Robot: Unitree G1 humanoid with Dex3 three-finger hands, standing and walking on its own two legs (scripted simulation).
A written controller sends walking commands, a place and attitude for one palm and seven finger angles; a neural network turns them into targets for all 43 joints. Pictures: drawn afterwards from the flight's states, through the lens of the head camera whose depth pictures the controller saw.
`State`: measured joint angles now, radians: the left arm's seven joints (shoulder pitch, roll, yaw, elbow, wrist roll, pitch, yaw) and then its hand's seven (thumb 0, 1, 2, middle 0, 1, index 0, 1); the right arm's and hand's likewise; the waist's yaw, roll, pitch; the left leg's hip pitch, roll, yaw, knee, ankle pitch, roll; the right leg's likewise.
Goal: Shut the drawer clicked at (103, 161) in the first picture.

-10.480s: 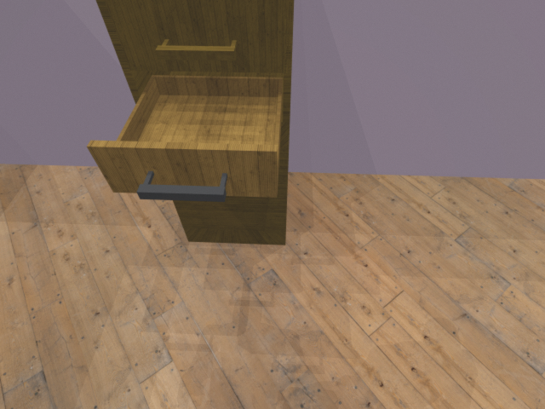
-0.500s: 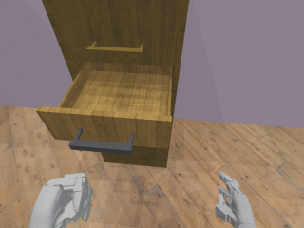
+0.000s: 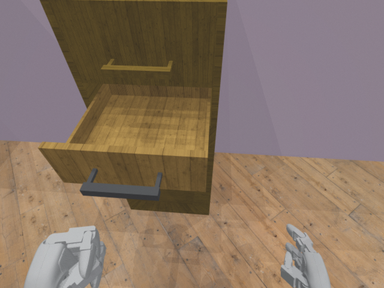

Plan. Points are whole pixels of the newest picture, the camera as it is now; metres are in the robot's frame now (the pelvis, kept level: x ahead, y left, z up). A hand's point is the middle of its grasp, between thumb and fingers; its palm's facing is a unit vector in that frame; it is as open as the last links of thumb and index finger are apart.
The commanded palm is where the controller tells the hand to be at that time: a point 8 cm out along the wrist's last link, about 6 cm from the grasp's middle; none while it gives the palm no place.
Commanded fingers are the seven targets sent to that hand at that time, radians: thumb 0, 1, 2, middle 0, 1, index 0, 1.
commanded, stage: bring the fist close to the handle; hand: left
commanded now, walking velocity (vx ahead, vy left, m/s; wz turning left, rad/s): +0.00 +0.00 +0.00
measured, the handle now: (123, 183) +0.34 +0.20 +0.02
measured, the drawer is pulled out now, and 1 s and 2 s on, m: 0.26 0.26 0.26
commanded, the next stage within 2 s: push the drawer shut in 1.46 s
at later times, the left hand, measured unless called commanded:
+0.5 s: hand (110, 252) +0.17 +0.16 +0.07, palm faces +0.01 -1.00 -0.04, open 3.3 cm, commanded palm +0.14 +0.21 +0.07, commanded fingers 0.00 0.90 0.90 -1.40 -1.60 -1.40 -1.60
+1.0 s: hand (127, 242) +0.21 +0.15 +0.02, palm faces -0.02 -1.00 -0.04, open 3.3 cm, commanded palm +0.19 +0.21 +0.02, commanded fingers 0.00 0.90 0.90 -1.40 -1.60 -1.40 -1.60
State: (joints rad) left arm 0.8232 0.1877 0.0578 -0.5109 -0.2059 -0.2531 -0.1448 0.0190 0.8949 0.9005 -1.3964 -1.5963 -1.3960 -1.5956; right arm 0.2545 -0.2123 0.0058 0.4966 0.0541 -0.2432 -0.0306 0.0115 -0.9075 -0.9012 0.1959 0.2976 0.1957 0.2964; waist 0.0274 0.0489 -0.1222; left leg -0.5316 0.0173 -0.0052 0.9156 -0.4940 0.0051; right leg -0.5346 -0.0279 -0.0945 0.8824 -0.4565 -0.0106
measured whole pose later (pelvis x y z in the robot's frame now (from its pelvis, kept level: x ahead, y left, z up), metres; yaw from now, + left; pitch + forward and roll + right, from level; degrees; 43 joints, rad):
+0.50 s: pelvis -0.01 -0.01 +0.00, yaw +0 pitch +9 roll -1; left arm 0.62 0.18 0.10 -0.26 -0.23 -0.33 -0.20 0.02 0.90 0.90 -1.40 -1.60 -1.40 -1.60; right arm 0.25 -0.23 -0.01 0.54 0.04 -0.25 -0.04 0.01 -0.91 -0.90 0.20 0.30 0.20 0.30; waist -0.01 0.03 -0.10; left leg -0.61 0.02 -0.02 0.94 -0.49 0.00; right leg -0.61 -0.03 -0.10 0.91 -0.45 -0.02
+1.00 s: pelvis -0.02 +0.00 -0.04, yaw +0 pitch +15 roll -1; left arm 0.43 0.17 0.04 -0.12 -0.18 -0.38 -0.13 0.02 0.90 0.90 -1.40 -1.60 -1.40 -1.60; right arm 0.23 -0.23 0.01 0.49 0.01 -0.17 -0.02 0.01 -0.91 -0.90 0.20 0.30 0.20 0.30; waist -0.02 0.03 -0.13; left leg -0.84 0.02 -0.01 1.12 -0.55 0.01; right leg -0.84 -0.04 -0.09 1.09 -0.51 -0.01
